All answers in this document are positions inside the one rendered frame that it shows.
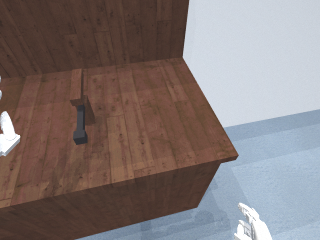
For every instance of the counter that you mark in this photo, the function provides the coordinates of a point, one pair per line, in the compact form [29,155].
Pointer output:
[154,143]

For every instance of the right robot hand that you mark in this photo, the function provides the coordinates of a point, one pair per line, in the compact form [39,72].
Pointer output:
[258,229]

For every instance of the tap lever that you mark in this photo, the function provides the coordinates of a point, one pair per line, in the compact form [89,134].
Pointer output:
[80,136]

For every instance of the left robot hand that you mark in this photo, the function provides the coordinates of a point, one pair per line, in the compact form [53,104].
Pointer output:
[9,139]

